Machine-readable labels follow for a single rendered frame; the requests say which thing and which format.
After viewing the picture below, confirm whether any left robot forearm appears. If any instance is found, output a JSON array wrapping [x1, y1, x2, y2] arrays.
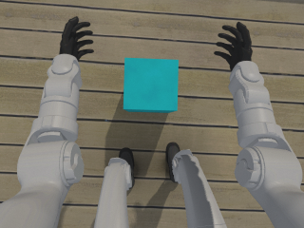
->
[[17, 53, 83, 184]]

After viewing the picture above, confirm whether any right robot upper arm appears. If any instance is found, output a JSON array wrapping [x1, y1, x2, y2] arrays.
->
[[234, 145, 304, 228]]

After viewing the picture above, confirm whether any carton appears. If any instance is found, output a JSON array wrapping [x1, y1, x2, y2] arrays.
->
[[123, 57, 179, 113]]

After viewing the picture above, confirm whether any left robot upper arm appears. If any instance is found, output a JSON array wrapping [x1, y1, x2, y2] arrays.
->
[[0, 140, 85, 228]]

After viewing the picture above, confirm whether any robot right hand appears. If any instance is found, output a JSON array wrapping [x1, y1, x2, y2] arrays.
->
[[214, 22, 253, 71]]

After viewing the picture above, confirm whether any robot left shin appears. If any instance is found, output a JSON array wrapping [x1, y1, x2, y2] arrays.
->
[[104, 158, 128, 173]]

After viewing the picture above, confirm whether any left robot foot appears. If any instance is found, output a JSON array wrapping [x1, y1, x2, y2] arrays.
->
[[119, 147, 135, 189]]

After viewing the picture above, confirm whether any right robot forearm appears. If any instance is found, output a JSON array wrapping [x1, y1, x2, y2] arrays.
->
[[228, 61, 303, 184]]

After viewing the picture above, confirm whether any robot left hand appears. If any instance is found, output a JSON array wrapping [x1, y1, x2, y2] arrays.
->
[[59, 16, 94, 62]]

